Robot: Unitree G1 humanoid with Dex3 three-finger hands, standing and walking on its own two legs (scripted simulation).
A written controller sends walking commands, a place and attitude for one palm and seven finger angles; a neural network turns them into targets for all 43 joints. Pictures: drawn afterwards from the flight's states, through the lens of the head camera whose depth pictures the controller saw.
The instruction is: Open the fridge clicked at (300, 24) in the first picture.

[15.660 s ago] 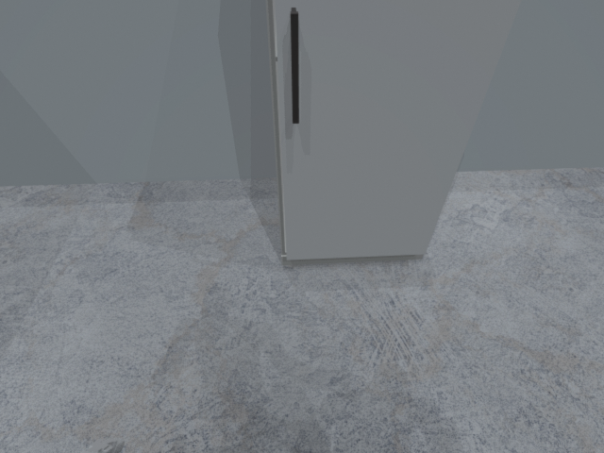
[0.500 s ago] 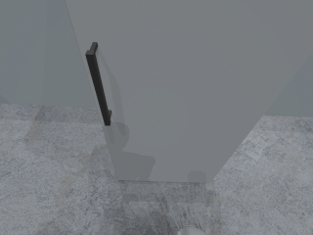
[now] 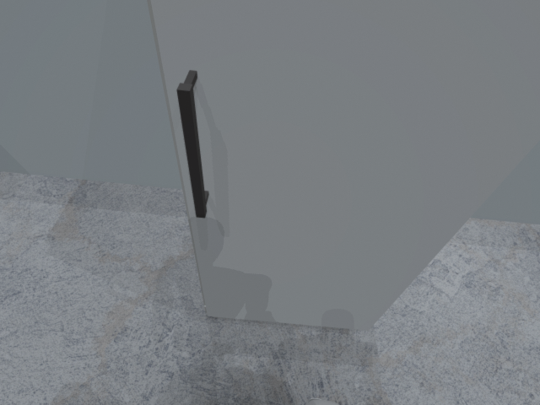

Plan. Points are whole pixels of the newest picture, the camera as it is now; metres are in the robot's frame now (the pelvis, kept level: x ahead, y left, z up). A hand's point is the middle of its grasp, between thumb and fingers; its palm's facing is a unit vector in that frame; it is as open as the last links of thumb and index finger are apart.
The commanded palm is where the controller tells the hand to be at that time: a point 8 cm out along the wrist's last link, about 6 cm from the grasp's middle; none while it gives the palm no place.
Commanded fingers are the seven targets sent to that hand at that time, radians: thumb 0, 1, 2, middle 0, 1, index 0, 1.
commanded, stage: come to a stop and stand still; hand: left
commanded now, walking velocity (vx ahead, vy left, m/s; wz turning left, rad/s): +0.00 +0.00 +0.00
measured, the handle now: (197, 155) +0.46 +0.16 +0.11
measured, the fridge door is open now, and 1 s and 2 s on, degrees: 0 0 0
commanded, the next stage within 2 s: look again from close up in 1.30 s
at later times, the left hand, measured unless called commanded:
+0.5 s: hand out of the picture -0.05 +0.13 -0.17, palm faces +0.03 -0.99 -0.13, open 7.4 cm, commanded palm none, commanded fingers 0.00 0.90 0.90 -0.20 -0.30 -0.20 -0.30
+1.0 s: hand out of the picture -0.03 +0.18 -0.17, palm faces +0.00 -0.98 -0.21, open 7.4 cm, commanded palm none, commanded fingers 0.00 0.90 0.90 -0.20 -0.30 -0.20 -0.30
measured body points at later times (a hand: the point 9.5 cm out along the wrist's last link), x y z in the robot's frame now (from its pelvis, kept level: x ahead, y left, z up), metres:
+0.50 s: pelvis -0.03 -0.02 +0.01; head -0.04 -0.01 +0.46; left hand -0.05 +0.18 -0.15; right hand -0.03 -0.24 -0.14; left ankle +0.01 +0.10 -0.73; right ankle -0.04 -0.12 -0.73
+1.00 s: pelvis -0.03 +0.01 +0.00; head -0.03 +0.00 +0.45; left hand -0.03 +0.23 -0.15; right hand -0.04 -0.19 -0.16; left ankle +0.01 +0.10 -0.73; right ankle -0.04 -0.12 -0.73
